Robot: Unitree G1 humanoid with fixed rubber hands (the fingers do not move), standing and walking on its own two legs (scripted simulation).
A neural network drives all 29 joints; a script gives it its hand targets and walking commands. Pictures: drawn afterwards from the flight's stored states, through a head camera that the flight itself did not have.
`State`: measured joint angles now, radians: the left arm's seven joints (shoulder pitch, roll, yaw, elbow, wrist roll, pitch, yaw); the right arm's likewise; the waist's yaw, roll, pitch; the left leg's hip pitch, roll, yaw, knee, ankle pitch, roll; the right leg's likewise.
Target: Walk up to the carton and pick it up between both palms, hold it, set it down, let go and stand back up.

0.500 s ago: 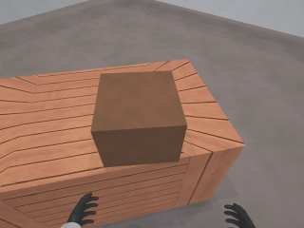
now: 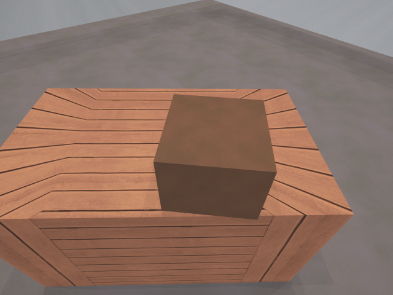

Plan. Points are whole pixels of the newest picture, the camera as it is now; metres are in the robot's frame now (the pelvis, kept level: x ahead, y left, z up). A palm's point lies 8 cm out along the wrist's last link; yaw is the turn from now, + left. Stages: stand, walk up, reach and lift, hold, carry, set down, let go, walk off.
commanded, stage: stand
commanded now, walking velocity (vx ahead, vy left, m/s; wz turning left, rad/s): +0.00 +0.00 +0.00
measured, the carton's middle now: (213, 154) +0.53 +0.00 -0.03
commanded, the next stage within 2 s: none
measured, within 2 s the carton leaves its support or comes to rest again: neither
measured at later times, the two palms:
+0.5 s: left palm out of the picture -0.03 +0.24 -0.14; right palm out of the picture +0.02 -0.22 -0.13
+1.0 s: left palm out of the picture -0.06 +0.20 -0.15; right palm out of the picture +0.01 -0.21 -0.14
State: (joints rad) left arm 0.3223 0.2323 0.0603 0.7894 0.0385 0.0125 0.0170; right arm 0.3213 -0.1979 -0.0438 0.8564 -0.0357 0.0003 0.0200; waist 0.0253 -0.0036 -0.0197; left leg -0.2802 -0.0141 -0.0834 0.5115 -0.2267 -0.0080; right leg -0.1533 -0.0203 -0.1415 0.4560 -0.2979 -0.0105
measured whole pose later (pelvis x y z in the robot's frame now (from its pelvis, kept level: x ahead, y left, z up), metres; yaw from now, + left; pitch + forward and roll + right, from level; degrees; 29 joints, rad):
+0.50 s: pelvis +0.00 +0.00 +0.00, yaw +3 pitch +0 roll -1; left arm 0.38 0.18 0.05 1.02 0.03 0.00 0.04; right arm 0.34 -0.15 -0.04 1.00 -0.02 0.01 -0.02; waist 0.02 0.00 -0.02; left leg -0.27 -0.04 -0.13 0.49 -0.21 0.00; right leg -0.12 -0.04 -0.19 0.43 -0.30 0.00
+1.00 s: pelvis +0.01 -0.01 +0.00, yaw +4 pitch -1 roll -1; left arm 0.38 0.13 0.04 1.13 0.03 0.01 0.05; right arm 0.32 -0.11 -0.02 1.10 -0.01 0.01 -0.04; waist 0.02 0.00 0.00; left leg -0.26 -0.04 -0.14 0.50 -0.22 -0.01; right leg -0.10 -0.04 -0.20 0.44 -0.32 -0.01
